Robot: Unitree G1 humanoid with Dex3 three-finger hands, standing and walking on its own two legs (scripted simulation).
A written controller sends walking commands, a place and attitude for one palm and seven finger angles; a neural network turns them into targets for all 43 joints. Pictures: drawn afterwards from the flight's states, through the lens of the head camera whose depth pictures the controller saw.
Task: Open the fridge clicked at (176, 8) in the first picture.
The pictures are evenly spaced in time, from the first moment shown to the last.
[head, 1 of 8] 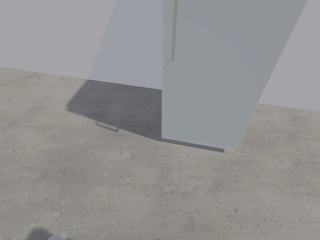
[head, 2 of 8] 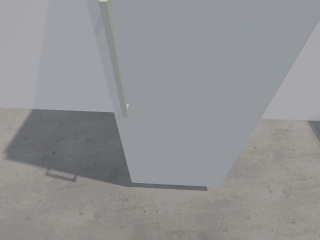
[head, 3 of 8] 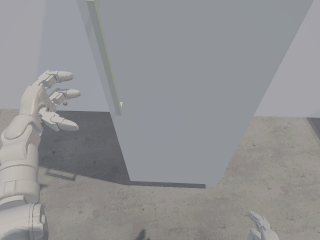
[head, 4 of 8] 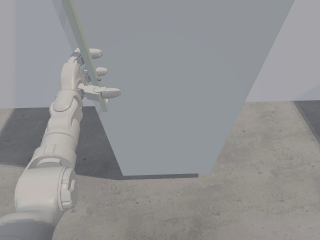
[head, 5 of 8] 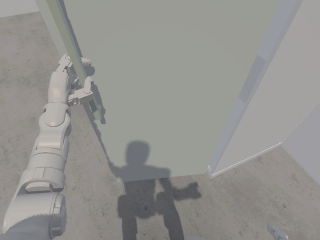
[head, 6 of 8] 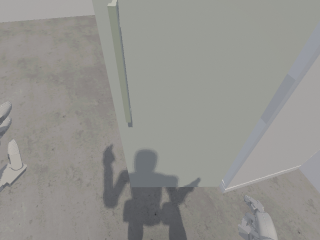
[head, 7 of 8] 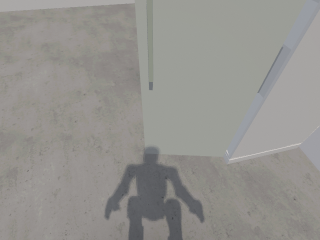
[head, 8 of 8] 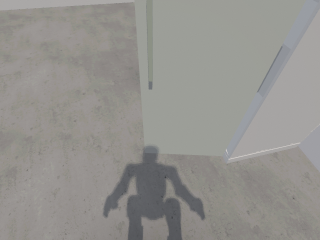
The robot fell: no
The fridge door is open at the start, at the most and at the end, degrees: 0 76 74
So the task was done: yes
